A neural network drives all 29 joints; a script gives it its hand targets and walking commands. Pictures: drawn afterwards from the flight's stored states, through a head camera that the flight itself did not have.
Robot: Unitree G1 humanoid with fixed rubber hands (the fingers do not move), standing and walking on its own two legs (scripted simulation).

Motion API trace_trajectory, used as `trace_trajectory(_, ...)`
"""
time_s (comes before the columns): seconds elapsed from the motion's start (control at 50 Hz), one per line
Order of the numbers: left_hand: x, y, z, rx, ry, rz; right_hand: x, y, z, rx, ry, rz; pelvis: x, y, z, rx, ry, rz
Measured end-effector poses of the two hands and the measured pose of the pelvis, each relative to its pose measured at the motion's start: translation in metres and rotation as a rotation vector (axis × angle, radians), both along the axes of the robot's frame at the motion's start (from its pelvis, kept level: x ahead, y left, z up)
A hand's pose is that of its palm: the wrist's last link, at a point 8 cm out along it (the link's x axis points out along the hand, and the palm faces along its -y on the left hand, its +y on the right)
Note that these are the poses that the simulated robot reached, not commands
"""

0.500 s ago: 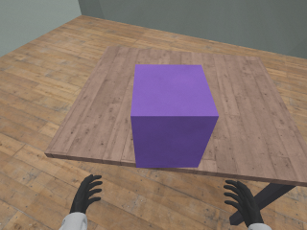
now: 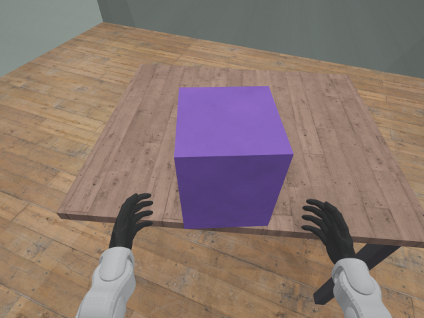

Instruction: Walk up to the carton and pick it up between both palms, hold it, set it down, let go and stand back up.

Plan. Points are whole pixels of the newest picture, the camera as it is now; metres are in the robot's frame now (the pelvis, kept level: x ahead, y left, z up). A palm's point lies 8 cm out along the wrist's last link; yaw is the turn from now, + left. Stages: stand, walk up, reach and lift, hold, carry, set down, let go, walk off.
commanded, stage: reach and lift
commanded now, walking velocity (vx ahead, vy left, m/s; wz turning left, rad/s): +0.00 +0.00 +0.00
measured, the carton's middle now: (225, 159) +0.43 +0.00 +0.04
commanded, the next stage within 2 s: none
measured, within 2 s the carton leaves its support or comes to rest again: neither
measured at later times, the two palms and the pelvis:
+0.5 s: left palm (123, 193) +0.29 +0.18 +0.09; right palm (333, 192) +0.32 -0.20 +0.09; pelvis -0.02 -0.01 +0.00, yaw -1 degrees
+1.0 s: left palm (124, 150) +0.35 +0.18 +0.14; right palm (338, 148) +0.38 -0.21 +0.14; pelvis -0.02 -0.01 +0.00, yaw +0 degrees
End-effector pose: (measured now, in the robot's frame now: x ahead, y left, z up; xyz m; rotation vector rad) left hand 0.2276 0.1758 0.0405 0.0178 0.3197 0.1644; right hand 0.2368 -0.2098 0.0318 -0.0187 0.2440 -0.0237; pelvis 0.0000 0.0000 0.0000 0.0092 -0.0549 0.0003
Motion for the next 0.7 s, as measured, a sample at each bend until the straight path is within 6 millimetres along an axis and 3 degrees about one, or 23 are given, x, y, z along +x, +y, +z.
trace_trajectory(0.26,0.044,-0.006,0.034,-0.010,0.005,-0.020,0.037,-0.004,0.024,0.039,-0.011,0.013,-0.012,-0.003,-0.001,0.003,0.056,-0.029)
trace_trajectory(0.7,0.084,0.016,0.079,-0.046,-0.019,0.025,0.112,0.009,0.082,0.004,-0.032,0.047,-0.018,-0.012,-0.004,-0.003,0.105,0.013)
